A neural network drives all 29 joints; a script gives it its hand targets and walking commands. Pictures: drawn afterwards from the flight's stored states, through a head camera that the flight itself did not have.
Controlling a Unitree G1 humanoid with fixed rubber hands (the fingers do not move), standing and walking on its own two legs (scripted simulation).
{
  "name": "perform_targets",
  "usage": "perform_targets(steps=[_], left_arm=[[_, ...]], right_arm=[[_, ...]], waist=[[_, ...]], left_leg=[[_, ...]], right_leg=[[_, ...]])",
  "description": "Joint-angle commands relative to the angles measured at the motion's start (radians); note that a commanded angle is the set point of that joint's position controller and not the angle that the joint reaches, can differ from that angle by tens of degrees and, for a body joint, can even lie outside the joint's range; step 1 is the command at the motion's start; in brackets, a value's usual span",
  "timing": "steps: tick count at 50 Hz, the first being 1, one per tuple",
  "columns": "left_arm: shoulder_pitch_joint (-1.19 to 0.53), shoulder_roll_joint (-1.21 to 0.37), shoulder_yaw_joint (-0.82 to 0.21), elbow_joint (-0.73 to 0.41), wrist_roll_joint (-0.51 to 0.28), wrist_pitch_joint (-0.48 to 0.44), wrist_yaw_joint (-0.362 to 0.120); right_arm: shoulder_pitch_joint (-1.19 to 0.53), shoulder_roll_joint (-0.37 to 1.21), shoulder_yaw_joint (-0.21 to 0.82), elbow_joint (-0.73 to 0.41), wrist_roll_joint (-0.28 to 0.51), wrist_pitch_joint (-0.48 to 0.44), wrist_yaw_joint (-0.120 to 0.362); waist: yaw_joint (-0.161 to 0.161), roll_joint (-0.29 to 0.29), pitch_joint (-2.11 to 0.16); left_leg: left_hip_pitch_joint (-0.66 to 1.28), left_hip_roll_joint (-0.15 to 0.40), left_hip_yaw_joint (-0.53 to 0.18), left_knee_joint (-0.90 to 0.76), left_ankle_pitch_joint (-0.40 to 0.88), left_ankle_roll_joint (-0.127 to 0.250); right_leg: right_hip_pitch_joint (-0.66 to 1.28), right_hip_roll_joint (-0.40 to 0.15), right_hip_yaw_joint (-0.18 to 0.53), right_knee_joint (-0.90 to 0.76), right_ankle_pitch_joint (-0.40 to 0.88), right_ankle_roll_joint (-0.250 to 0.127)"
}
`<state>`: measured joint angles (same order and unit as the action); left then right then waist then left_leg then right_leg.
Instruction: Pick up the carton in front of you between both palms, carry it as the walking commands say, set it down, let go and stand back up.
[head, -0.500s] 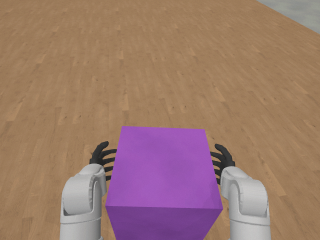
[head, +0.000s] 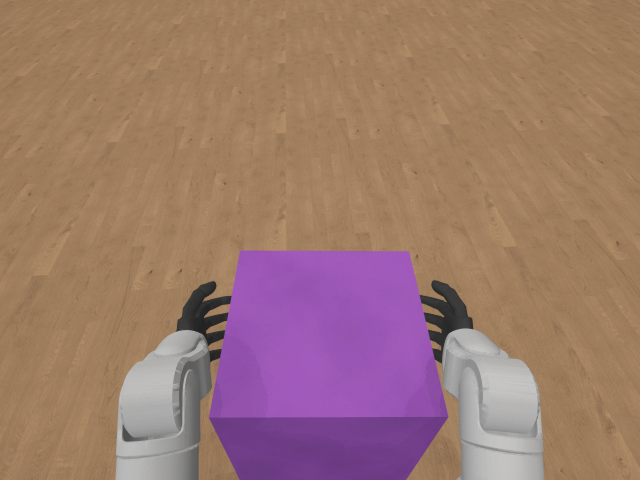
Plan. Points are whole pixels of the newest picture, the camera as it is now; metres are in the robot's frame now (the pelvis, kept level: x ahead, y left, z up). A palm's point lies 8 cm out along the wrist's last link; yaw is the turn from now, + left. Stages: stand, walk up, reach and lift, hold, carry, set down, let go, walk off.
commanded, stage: carry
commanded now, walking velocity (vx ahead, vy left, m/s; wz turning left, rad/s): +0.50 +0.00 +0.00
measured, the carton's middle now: (323, 373) +0.26 +0.01 -0.01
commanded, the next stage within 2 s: none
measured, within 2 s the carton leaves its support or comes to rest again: neither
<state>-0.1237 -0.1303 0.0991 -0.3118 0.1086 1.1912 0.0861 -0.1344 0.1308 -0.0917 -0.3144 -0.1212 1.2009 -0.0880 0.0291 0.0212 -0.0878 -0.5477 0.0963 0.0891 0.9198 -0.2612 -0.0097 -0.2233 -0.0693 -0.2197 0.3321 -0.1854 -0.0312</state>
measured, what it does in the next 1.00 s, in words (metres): walks ahead: left foot, then right foot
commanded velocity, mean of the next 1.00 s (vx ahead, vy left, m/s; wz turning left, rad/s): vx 0.14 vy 0.00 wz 0.00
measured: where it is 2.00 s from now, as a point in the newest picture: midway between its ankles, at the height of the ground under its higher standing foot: (319, 424)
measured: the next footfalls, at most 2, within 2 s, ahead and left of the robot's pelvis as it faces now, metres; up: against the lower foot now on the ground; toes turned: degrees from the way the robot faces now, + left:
left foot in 0.22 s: +0.40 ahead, +0.14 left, +0.00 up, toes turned +9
right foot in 0.64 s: +0.55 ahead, -0.07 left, +0.00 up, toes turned -12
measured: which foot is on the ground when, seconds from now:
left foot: up 0.00-0.20, down 0.22-1.00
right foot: down 0.00-0.24, up 0.26-0.62, down 0.64-1.00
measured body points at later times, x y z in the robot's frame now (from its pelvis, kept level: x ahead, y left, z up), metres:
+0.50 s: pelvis +0.32 +0.05 +0.00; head +0.32 +0.07 +0.45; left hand +0.60 +0.19 +0.07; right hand +0.59 -0.11 +0.08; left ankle +0.30 +0.12 -0.75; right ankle +0.39 -0.09 -0.70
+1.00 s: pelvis +0.48 +0.03 -0.01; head +0.48 +0.03 +0.44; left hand +0.76 +0.19 +0.06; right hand +0.76 -0.12 +0.06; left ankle +0.36 +0.14 -0.74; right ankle +0.52 -0.06 -0.75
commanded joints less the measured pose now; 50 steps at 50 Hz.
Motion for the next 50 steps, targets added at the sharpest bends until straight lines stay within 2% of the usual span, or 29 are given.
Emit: perform_targets(steps=[1, 2, 5, 6, 8, 10, 11, 12, 13, 14, 16, 18, 21, 23, 26, 27, 29, 30, 32, 33, 34, 35, 36, 38, 40, 43, 44, 45, 50], left_arm=[[-0.497, -0.935, -0.719, -0.128, -0.468, -0.005, -0.292], [-0.493, -0.916, -0.703, -0.127, -0.454, -0.005, -0.287], [-0.436, -0.875, -0.699, -0.119, -0.416, 0.009, -0.278], [-0.415, -0.885, -0.7, -0.116, -0.423, 0.012, -0.274], [-0.407, -0.854, -0.696, -0.1, -0.4, 0.024, -0.266], [-0.444, -0.817, -0.707, -0.114, -0.387, 0.033, -0.259], [-0.469, -0.809, -0.701, -0.113, -0.386, 0.04, -0.258], [-0.501, -0.828, -0.701, -0.096, -0.414, 0.064, -0.256], [-0.478, -0.824, -0.707, -0.085, -0.409, 0.068, -0.257], [-0.497, -0.849, -0.72, -0.064, -0.401, 0.058, -0.263], [-0.539, -0.93, -0.699, -0.056, -0.402, 0.031, -0.269], [-0.534, -0.991, -0.739, -0.067, -0.412, 0.005, -0.252], [-0.467, -0.961, -0.703, -0.051, -0.392, -0.006, -0.238], [-0.449, -0.953, -0.725, -0.127, -0.389, -0.01, -0.234], [-0.449, -0.91, -0.747, -0.106, -0.386, 0.005, -0.236], [-0.449, -0.92, -0.744, -0.142, -0.394, 0.011, -0.243], [-0.478, -0.88, -0.734, -0.11, -0.413, 0.028, -0.257], [-0.457, -0.863, -0.7, -0.106, -0.393, 0.032, -0.254], [-0.463, -0.883, -0.695, -0.055, -0.41, 0.039, -0.272], [-0.489, -0.835, -0.684, -0.041, -0.388, 0.042, -0.272], [-0.445, -0.869, -0.655, 0.015, -0.375, 0.042, -0.272], [-0.413, -0.897, -0.677, 0.028, -0.393, 0.028, -0.271], [-0.429, -0.938, -0.679, 0.039, -0.395, 0.018, -0.271], [-0.464, -0.944, -0.652, 0.021, -0.377, 0.004, -0.266], [-0.461, -0.964, -0.666, -0.011, -0.378, -0.005, -0.271], [-0.438, -0.954, -0.666, -0.005, -0.363, -0.013, -0.27], [-0.428, -0.986, -0.7, -0.014, -0.388, -0.016, -0.27], [-0.429, -0.973, -0.702, -0.035, -0.386, -0.016, -0.268], [-0.412, -0.963, -0.726, -0.058, -0.367, -0.051, -0.261]], right_arm=[[-0.41, 0.953, 0.716, -0.047, 0.374, -0.029, 0.227], [-0.433, 0.939, 0.721, -0.096, 0.374, -0.025, 0.228], [-0.466, 0.914, 0.714, -0.147, 0.4, -0.011, 0.233], [-0.444, 0.9, 0.729, -0.141, 0.406, -0.002, 0.238], [-0.443, 0.869, 0.73, -0.13, 0.417, 0.011, 0.251], [-0.445, 0.861, 0.688, -0.06, 0.422, 0.033, 0.257], [-0.392, 0.826, 0.67, -0.041, 0.38, 0.033, 0.261], [-0.377, 0.794, 0.635, 0.028, 0.379, 0.036, 0.263], [-0.4, 0.824, 0.633, 0.015, 0.395, 0.029, 0.264], [-0.437, 0.867, 0.647, -0.016, 0.42, 0.02, 0.268], [-0.504, 0.944, 0.672, -0.042, 0.425, 0.001, 0.272], [-0.545, 0.941, 0.67, -0.109, 0.444, -0.009, 0.288], [-0.508, 0.942, 0.673, -0.096, 0.459, -0.015, 0.285], [-0.442, 0.958, 0.682, -0.076, 0.435, -0.008, 0.279], [-0.433, 0.9, 0.672, -0.108, 0.414, -0.007, 0.284], [-0.41, 0.886, 0.685, -0.091, 0.408, -0.005, 0.279], [-0.375, 0.856, 0.664, -0.053, 0.376, 0.004, 0.267], [-0.403, 0.907, 0.668, -0.051, 0.405, 0.009, 0.27], [-0.436, 0.868, 0.663, -0.055, 0.393, 0.018, 0.261], [-0.425, 0.837, 0.658, -0.024, 0.358, 0.022, 0.26], [-0.425, 0.835, 0.678, -0.031, 0.357, 0.031, 0.263], [-0.472, 0.887, 0.69, -0.055, 0.4, 0.027, 0.265], [-0.488, 0.902, 0.702, -0.077, 0.399, 0.024, 0.269], [-0.525, 0.93, 0.71, -0.026, 0.426, 0.014, 0.278], [-0.531, 0.946, 0.725, -0.061, 0.437, -0.004, 0.278], [-0.493, 0.954, 0.729, -0.04, 0.421, -0.013, 0.275], [-0.461, 0.949, 0.712, -0.044, 0.431, -0.017, 0.274], [-0.45, 0.956, 0.711, -0.064, 0.411, -0.025, 0.273], [-0.37, 0.939, 0.711, -0.018, 0.392, -0.047, 0.286]], waist=[[-0.008, -0.152, -0.212], [-0.011, -0.2, -0.2], [-0.017, -0.194, -0.17], [-0.011, -0.152, -0.137], [-0.009, -0.192, -0.125], [-0.044, -0.098, -0.222], [-0.063, -0.015, -0.279], [-0.056, 0.238, -0.303], [-0.054, 0.313, -0.333], [-0.056, 0.237, -0.318], [-0.044, 0.055, -0.278], [-0.033, 0.069, -0.243], [-0.036, 0.099, -0.275], [-0.031, 0.149, -0.268], [-0.037, 0.131, -0.234], [-0.039, 0.142, -0.237], [-0.037, 0.189, -0.199], [-0.049, 0.063, -0.186], [-0.037, 0.038, -0.193], [-0.031, -0.055, -0.286], [-0.029, -0.122, -0.31], [-0.016, -0.197, -0.368], [-0.032, -0.178, -0.357], [-0.038, -0.188, -0.318], [-0.027, -0.101, -0.328], [-0.025, -0.067, -0.315], [-0.024, -0.08, -0.361], [-0.034, 0.002, -0.374], [-0.025, -0.037, -0.373]], left_leg=[[-0.079, -0.015, 0.033, -0.212, 0.054, -0.002], [-0.094, 0.012, 0.04, -0.281, 0.112, 0.002], [0.031, -0.009, 0.076, -0.386, 0.243, 0.007], [0.018, -0.031, 0.1, -0.399, 0.23, 0.01], [0.138, -0.021, 0.123, -0.429, 0.214, 0.016], [0.416, -0.099, 0.196, -0.481, 0.119, 0.037], [0.588, -0.004, 0.066, -0.514, 0.038, 0.029], [0.757, 0.244, -0.398, -0.647, -0.077, 0.171], [0.849, 0.374, -0.621, -0.74, -0.012, 0.248], [0.796, 0.348, -0.527, -0.696, 0.11, 0.245], [0.649, 0.279, -0.316, -0.678, 0.279, 0.18], [0.553, 0.216, -0.094, -0.668, 0.463, 0.107], [0.612, 0.195, -0.029, -0.641, 0.667, 0.123], [0.581, 0.17, 0.049, -0.655, 0.639, 0.138], [0.603, 0.144, 0.085, -0.634, 0.752, 0.111], [0.559, 0.175, 0.088, -0.602, 0.746, 0.123], [0.524, 0.122, 0.112, -0.575, 0.616, 0.069], [0.547, 0.118, 0.113, -0.497, 0.613, 0.068], [0.442, 0.093, 0.108, -0.393, 0.538, 0.016], [0.306, 0.048, 0.074, -0.297, 0.293, -0.022], [0.218, 0.004, 0.046, -0.271, 0.043, -0.034], [0.199, -0.014, 0.036, -0.225, -0.233, -0.039], [0.21, -0.014, 0.008, -0.329, -0.269, -0.041], [0.344, 0.005, 0.015, -0.53, -0.127, -0.03], [0.395, 0.007, 0.007, -0.596, -0.012, -0.031], [0.435, 0.056, 0.016, -0.449, 0.407, -0.02], [0.436, 0.042, 0.012, -0.448, 0.334, -0.022], [0.418, 0.036, 0.017, -0.43, 0.414, -0.029], [0.352, 0.013, 0.025, -0.395, 0.475, -0.038]], right_leg=[[0.273, -0.208, 0.191, -0.156, 0.126, -0.091], [0.316, -0.22, 0.174, -0.154, 0.174, -0.089], [0.251, -0.212, 0.096, -0.17, 0.14, -0.054], [0.266, -0.192, 0.076, -0.149, 0.212, -0.06], [0.213, -0.181, 0.065, -0.109, 0.177, -0.036], [0.187, -0.13, -0.026, 0.186, 0.372, 0.012], [0.045, -0.097, -0.036, 0.397, 0.212, 0.042], [-0.258, 0.033, -0.031, 0.693, -0.027, 0.087], [-0.45, 0.074, 0.114, 0.906, -0.308, 0.071], [-0.475, 0.014, 0.2, 0.977, -0.29, 0.037], [-0.444, -0.056, 0.212, 0.891, -0.204, 0.018], [-0.365, -0.054, 0.172, 0.752, -0.094, 0.022], [-0.354, -0.019, 0.123, 0.601, -0.08, 0.055], [-0.33, -0.021, 0.102, 0.454, -0.028, 0.065], [-0.275, 0.035, 0.039, 0.314, 0.075, 0.056], [-0.226, 0.017, 0.076, 0.285, 0.078, 0.049], [-0.125, 0.018, 0.052, 0.181, 0.192, 0.052], [-0.09, 0.039, 0.006, 0.076, 0.216, 0.045], [0.126, -0.009, 0.029, -0.036, 0.402, 0.052], [0.326, -0.171, 0.17, 0.112, 0.83, 0.004], [0.411, -0.27, 0.297, 0.134, 1.005, -0.112], [0.425, -0.29, 0.327, 0.113, 1.002, -0.142], [0.391, -0.291, 0.335, 0.081, 0.916, -0.154], [0.271, -0.228, 0.238, 0.059, 0.664, -0.064], [0.242, -0.147, 0.168, 0.084, 0.485, -0.033], [0.187, -0.119, 0.129, 0.189, 0.645, -0.016], [0.199, -0.124, 0.138, 0.183, 0.655, -0.021], [0.203, -0.116, 0.131, 0.207, 0.722, -0.031], [0.262, -0.106, 0.111, 0.239, 0.908, -0.05]])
